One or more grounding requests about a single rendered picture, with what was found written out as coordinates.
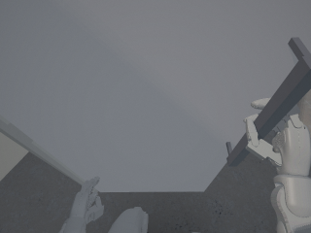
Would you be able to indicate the robot left forearm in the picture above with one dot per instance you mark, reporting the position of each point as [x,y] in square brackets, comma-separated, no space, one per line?
[74,224]

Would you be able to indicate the robot left thigh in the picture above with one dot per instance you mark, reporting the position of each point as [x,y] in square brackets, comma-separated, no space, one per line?
[131,221]

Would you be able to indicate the robot right forearm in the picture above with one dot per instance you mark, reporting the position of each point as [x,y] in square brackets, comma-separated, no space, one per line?
[291,201]

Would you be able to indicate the handle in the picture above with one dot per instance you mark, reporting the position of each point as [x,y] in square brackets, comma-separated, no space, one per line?
[293,88]

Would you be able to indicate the fridge door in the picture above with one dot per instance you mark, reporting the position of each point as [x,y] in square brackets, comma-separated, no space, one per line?
[144,94]

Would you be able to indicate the robot left hand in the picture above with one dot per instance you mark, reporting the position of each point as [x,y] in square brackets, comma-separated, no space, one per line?
[81,205]

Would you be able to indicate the robot right hand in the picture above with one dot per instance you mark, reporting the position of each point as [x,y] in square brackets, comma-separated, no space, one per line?
[292,139]

